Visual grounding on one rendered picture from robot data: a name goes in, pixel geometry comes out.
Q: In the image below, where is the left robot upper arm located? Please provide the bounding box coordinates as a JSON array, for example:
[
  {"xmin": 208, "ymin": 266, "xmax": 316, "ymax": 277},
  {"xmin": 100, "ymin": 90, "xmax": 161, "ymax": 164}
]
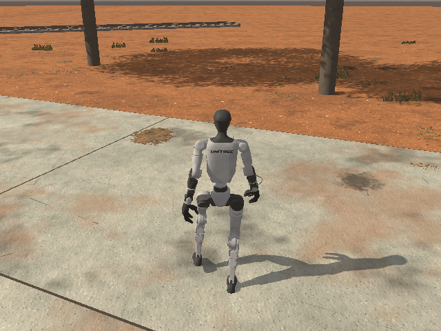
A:
[{"xmin": 191, "ymin": 139, "xmax": 207, "ymax": 179}]

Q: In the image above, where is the right robot upper arm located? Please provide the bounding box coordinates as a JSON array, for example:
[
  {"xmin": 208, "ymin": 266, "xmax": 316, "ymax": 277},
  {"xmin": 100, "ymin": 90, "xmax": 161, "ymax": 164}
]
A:
[{"xmin": 236, "ymin": 139, "xmax": 254, "ymax": 177}]

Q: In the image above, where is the right robot forearm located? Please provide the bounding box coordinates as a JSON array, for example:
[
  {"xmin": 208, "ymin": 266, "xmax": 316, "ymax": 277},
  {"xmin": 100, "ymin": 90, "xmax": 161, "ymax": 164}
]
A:
[{"xmin": 247, "ymin": 166, "xmax": 258, "ymax": 192}]

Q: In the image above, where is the left robot forearm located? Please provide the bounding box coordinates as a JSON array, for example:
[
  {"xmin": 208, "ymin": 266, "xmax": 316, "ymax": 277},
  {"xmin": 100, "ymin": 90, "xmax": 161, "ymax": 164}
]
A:
[{"xmin": 183, "ymin": 168, "xmax": 198, "ymax": 205}]

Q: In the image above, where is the right robot foot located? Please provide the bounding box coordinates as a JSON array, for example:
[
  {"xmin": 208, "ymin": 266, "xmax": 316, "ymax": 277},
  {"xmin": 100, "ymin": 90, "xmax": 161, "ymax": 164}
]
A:
[{"xmin": 227, "ymin": 275, "xmax": 237, "ymax": 294}]

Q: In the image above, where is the left robot hand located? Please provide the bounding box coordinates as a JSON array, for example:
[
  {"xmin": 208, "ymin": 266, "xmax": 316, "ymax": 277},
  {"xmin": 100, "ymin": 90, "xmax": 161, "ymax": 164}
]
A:
[{"xmin": 182, "ymin": 203, "xmax": 198, "ymax": 223}]

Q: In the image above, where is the right robot hand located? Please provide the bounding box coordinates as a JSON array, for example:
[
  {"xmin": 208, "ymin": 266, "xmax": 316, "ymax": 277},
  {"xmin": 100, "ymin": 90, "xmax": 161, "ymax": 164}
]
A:
[{"xmin": 244, "ymin": 189, "xmax": 260, "ymax": 203}]

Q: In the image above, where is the right robot shin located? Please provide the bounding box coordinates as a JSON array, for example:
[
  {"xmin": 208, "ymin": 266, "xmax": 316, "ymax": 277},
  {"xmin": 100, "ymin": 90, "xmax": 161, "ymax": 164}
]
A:
[{"xmin": 228, "ymin": 237, "xmax": 240, "ymax": 283}]

